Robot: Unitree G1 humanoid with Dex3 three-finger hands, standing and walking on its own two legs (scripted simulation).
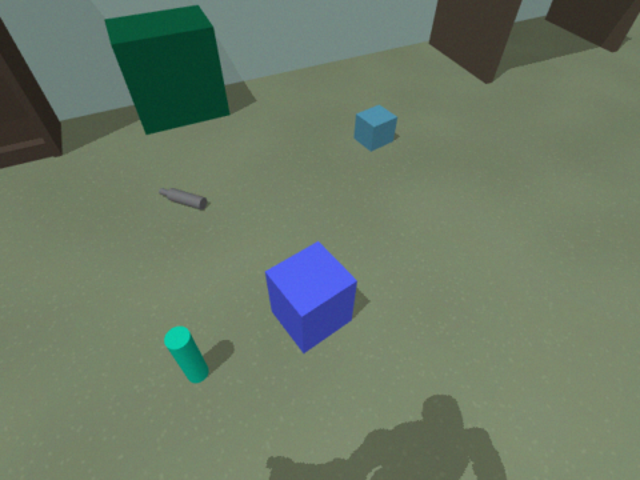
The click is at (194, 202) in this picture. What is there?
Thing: lying bottle
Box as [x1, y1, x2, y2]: [159, 188, 206, 209]
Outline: 159,193 166,195 168,199 202,209 206,204 206,199 201,196 174,188 170,188 168,190 160,188
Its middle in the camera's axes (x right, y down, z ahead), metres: -0.61 -0.18 +1.77
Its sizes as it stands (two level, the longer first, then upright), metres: 0.224 0.057 0.057
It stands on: the floor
